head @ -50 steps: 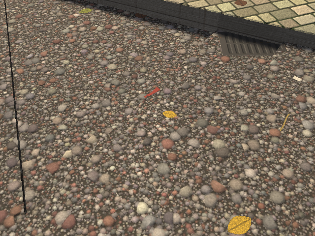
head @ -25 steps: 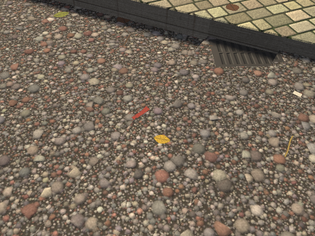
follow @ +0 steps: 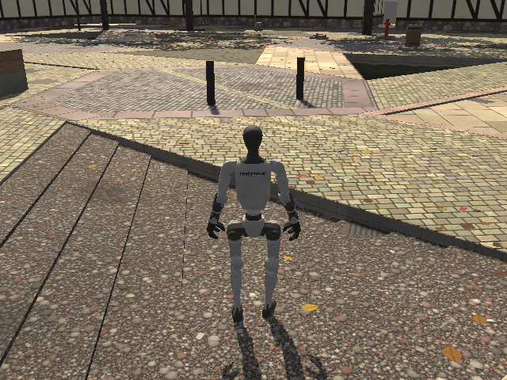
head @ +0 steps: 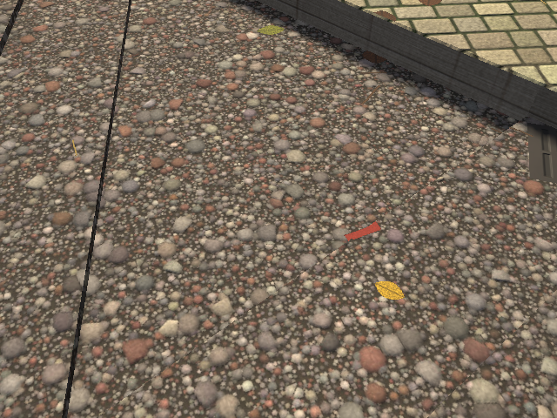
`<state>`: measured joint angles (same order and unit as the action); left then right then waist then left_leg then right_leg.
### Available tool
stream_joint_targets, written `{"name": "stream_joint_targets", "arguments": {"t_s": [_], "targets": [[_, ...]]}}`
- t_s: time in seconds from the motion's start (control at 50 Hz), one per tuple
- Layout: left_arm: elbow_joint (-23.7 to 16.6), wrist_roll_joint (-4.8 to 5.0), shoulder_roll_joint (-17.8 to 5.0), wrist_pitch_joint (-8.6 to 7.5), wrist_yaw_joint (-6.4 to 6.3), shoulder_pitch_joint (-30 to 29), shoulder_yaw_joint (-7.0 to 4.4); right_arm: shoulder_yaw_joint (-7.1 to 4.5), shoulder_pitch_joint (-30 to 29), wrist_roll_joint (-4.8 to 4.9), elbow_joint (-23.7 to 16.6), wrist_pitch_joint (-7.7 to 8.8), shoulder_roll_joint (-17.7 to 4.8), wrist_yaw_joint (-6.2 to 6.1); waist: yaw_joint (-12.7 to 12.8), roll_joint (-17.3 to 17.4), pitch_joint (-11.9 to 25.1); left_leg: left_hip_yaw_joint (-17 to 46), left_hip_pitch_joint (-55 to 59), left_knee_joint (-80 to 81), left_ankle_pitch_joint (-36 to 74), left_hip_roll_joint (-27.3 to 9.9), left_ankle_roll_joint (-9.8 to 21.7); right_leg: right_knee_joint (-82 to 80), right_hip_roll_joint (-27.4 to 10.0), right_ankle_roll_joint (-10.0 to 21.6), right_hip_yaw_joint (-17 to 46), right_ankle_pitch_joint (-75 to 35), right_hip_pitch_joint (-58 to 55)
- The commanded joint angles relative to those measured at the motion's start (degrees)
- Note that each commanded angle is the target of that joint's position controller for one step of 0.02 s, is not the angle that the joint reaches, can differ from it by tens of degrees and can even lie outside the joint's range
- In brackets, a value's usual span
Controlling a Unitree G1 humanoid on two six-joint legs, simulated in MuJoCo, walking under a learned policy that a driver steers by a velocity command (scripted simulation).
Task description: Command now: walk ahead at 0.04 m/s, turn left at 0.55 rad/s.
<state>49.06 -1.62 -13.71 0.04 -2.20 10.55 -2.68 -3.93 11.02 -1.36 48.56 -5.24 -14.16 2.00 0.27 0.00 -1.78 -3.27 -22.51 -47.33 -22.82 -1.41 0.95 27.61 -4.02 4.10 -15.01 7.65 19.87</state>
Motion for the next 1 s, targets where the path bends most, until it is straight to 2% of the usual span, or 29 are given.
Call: {"name": "stream_joint_targets", "arguments": {"t_s": [0.02, 0.04, 0.06, 0.08, 0.1, 0.12, 0.14, 0.16, 0.18, 0.2, 0.24, 0.32, 0.4, 0.46, 0.5, 0.52, 0.54, 0.56, 0.58, 0.6, 0.62, 0.64, 0.66, 0.68, 0.74, 0.8, 1.0], "targets": [[-3.8, 0.21, -10.1, 0.41, -0.05, -1.2, -2.56, -0.65, 3.5, 0.40, -3.8, 0.40, -4.1, 0.53, -0.9, -6.1, 5.7, -1.9, 8.5, 6.6, -0.8, 1.1, 1.8, -11.4, -16.3, 5.9, 12.3, 10.7, -0.7], [-4.0, 0.43, -10.3, 0.78, 0.06, -1.5, -2.74, -0.67, 5.6, 0.43, -3.6, 0.68, -4.0, 0.50, -2.0, -4.8, 5.5, -2.1, 12.7, 12.8, 1.6, 1.6, 2.8, -8.6, -15.8, 3.7, 10.4, 10.6, 1.2], [-3.0, 0.24, -9.7, 1.47, 0.38, 0.6, -2.94, -0.90, 7.0, 0.34, -3.5, 1.30, -5.1, 0.35, -2.6, -0.5, 3.6, 3.0, 15.1, 22.8, 3.2, 0.4, 4.0, -2.5, -14.3, 0.1, 8.0, 11.8, 3.7], [-3.0, 0.26, -5.9, 2.17, 1.06, 4.1, -2.42, -1.60, 6.0, -0.25, -4.6, 2.07, -9.4, -0.35, -1.1, 13.9, 1.2, 21.7, 16.1, 35.1, 2.6, -12.0, 7.0, 13.0, -7.0, -4.9, 1.8, 20.8, 11.3], [-7.1, 0.85, -5.1, 2.38, 0.24, -1.3, -1.92, -3.49, 6.0, -0.16, -5.8, 2.25, -17.4, -1.04, -2.7, 17.8, -4.2, 36.1, 8.5, 37.3, 14.5, -21.5, 14.3, 20.0, 2.8, -7.2, 6.5, 27.5, 19.2], [-7.6, 0.72, -6.4, 2.70, 0.12, -5.6, -2.01, -3.37, 7.5, -0.54, -4.6, 2.40, -14.6, -1.98, -3.2, 9.1, -4.5, 30.0, 7.1, 35.7, 17.9, -18.4, 15.2, 27.5, 0.9, -6.9, 13.4, 22.8, 16.7], [-7.1, 1.44, -6.1, 2.61, 0.50, -3.9, -2.12, -2.56, 3.7, -0.08, -5.1, 2.66, -12.3, -2.47, -0.3, 7.1, -3.5, 24.4, 7.1, 34.4, 18.3, -14.4, 13.4, 28.7, 1.0, -6.5, 15.2, 17.3, 15.8], [-5.9, 1.46, -6.7, 2.16, 0.77, -2.1, -2.35, -2.20, -0.2, 0.00, -6.3, 2.70, -11.2, -2.46, 1.3, 6.3, -2.3, 20.8, 9.0, 33.4, 19.5, -11.0, 11.5, 29.3, 1.4, -5.8, 15.9, 13.3, 15.6], [-5.0, 0.47, -7.7, 1.95, 0.99, -0.6, -2.78, -1.93, -1.7, 0.49, -7.3, 3.02, -10.3, -2.50, 1.5, 7.2, -0.5, 18.9, 11.9, 32.1, 24.8, -9.3, 11.1, 31.2, 2.0, -5.4, 15.6, 11.1, 15.9], [-4.4, -0.06, -8.0, 1.88, 1.27, 0.7, -2.98, -1.52, -1.7, 0.79, -7.8, 3.27, -8.9, -2.24, 1.4, 6.0, 2.1, 18.0, 14.2, 30.8, 30.2, -8.6, 11.4, 32.9, 2.3, -5.3, 15.7, 10.7, 15.1], [-4.8, 0.28, -7.1, 2.14, 1.50, 0.8, -2.82, -1.45, 0.5, 1.18, -7.8, 3.75, -8.7, -1.81, 0.8, 3.6, 4.4, 18.0, 18.2, 29.5, 34.8, -8.9, 11.9, 33.3, 2.5, -5.7, 15.9, 10.9, 15.3], [-5.6, 0.80, -6.2, 2.88, 1.21, -0.5, -2.13, -1.21, 4.0, 0.64, -6.8, 3.98, -8.6, -2.22, -1.4, 6.8, 4.0, 18.9, 21.2, 29.2, 34.5, -9.2, 12.5, 25.2, 2.2, -6.3, 16.0, 12.4, 13.4], [-6.2, 1.14, -6.0, 2.87, 0.99, -1.1, -1.56, -0.99, 3.6, 0.10, -6.3, 3.62, -9.5, -2.17, -2.5, 7.2, 3.5, 19.9, 18.2, 28.0, 33.6, -9.6, 12.8, 16.5, 3.1, -5.1, 15.3, 15.7, 5.6], [-5.8, 1.68, -5.9, 2.46, 0.52, 0.8, -1.29, -0.65, 1.4, -0.03, -6.0, 3.50, -9.7, -2.02, -1.7, 7.3, 3.3, 21.1, 15.0, 26.6, 34.4, -9.3, 11.7, 8.4, 4.4, -3.7, 14.4, 15.7, -1.9], [-4.4, 1.32, -4.7, 1.66, 0.24, 4.8, -0.84, -0.14, -1.1, 0.80, -5.8, 3.38, -9.1, -2.31, 1.4, 5.1, 3.3, 20.6, 10.9, 24.3, 30.1, -7.2, 8.3, -7.0, 4.3, -2.6, 14.2, 3.9, -11.7], [-4.4, 0.35, -6.4, 0.76, -0.05, 5.2, -0.89, 0.58, -0.3, 0.93, -5.9, 3.69, -6.8, -2.40, 0.6, 1.2, 4.2, 19.5, 7.3, 22.4, 22.8, -4.6, 4.9, -11.9, -1.6, -1.6, 20.8, -0.3, -16.9], [-5.5, -0.32, -10.3, -0.04, -0.11, 3.3, -1.05, 1.45, 2.6, 1.09, -5.8, 3.85, -3.6, -2.37, -2.1, -7.9, 5.5, 14.1, 3.8, 17.4, 9.4, 1.6, 2.5, -15.3, -12.2, 1.2, 32.8, -6.5, -19.3], [-5.4, 0.70, -11.0, 0.10, 0.46, -0.1, -1.08, 1.08, 1.8, 0.86, -5.1, 3.16, -5.5, -2.48, -2.1, -12.1, 2.8, 9.3, 8.6, 17.6, -1.8, 4.9, 1.6, -12.7, -15.3, 6.7, 33.3, -14.6, -9.0], [-5.9, 0.84, -7.5, -0.16, 1.01, -2.6, -0.13, 1.00, 1.9, 0.70, -4.0, 2.90, -6.4, -2.32, -2.7, -9.6, 2.4, 9.3, 11.7, 16.9, -0.4, 3.7, 1.3, -12.6, -12.8, 6.9, 30.5, -13.7, -7.9], [-5.5, 0.94, -6.7, -0.28, 1.21, -3.3, 0.27, 1.26, 1.3, 0.73, -3.2, 2.96, -5.5, -2.10, -2.7, -8.9, 1.7, 9.4, 13.1, 20.8, 5.4, 3.6, 1.2, -11.9, -9.5, 4.7, 27.3, -10.6, -7.4], [-5.1, 0.76, -7.3, -0.09, 1.08, -3.1, 0.16, 1.40, 0.4, 0.74, -2.7, 3.19, -5.5, -1.92, -2.5, -9.1, 1.6, 9.4, 14.4, 23.6, 11.2, 3.4, 0.9, -11.2, -6.5, 2.5, 24.7, -8.1, -8.3], [-4.6, 0.96, -7.5, -0.20, 0.83, -2.2, 0.19, 1.37, 0.0, 0.29, -2.5, 3.37, -6.2, -1.74, -2.0, -9.2, 2.0, 10.2, 15.3, 25.4, 15.7, 2.4, 0.7, -10.6, -5.5, 1.4, 23.9, -9.1, -9.2], [-4.2, 1.09, -8.0, -0.25, 0.82, -1.4, 0.04, 1.51, 0.2, 0.07, -1.9, 3.68, -6.7, -1.79, -1.6, -8.1, 3.0, 11.1, 16.0, 26.2, 18.1, 1.1, 0.3, -10.0, -4.7, 0.7, 23.4, -9.0, -10.4], [-3.7, 1.46, -7.7, -0.24, 0.97, 0.6, 0.07, 1.42, -0.1, 0.37, -1.0, 3.83, -7.3, -1.97, -0.1, -5.5, 3.0, 11.8, 15.6, 25.8, 17.8, 0.5, 0.1, -11.3, -3.8, 0.3, 23.5, -5.1, -10.1], [-2.3, 1.42, -6.9, 0.04, 0.77, -0.5, 0.30, 1.80, 0.3, 0.68, 1.7, 4.03, -5.9, -2.42, -0.6, -2.0, 0.4, 12.3, 13.1, 27.8, 16.6, 0.1, -0.3, -11.7, -3.0, -0.1, 22.6, 1.2, -11.0], [-0.8, 1.26, -6.8, -0.05, 0.88, -0.3, 0.35, 1.94, 0.5, 0.62, 3.9, 4.37, -5.9, -2.81, -0.3, -0.3, 0.4, 12.8, 13.0, 29.1, 17.7, -0.5, -0.1, -11.3, -2.4, -0.1, 22.0, 0.9, -11.9], [5.0, 1.22, -6.3, -0.32, 0.89, 0.5, 0.77, 2.29, 1.2, 0.74, 10.0, 4.88, -6.0, -3.31, -0.3, 0.2, 0.2, 13.2, 13.4, 30.8, 17.1, -1.6, 0.6, -11.7, -1.5, -0.4, 21.4, 2.3, -11.9]]}}
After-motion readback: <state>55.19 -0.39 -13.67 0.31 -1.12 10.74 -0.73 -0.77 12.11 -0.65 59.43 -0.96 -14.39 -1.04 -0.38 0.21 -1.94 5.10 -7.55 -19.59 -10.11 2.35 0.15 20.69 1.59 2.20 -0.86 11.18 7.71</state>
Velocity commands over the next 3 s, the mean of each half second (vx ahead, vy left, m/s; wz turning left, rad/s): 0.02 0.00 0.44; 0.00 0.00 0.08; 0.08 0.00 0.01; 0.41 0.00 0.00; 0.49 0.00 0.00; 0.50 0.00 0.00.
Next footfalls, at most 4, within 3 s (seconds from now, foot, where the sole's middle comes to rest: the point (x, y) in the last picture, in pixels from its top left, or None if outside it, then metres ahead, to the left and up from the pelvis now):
0.08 left None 0.02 0.11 -0.77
0.52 right None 0.05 -0.10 -0.77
2.02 right None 0.43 0.00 -0.80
2.50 left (215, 338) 0.71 0.19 -0.80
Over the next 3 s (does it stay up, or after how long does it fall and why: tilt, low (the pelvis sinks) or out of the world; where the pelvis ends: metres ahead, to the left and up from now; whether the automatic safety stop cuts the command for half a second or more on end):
stays up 0.84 0.12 -0.04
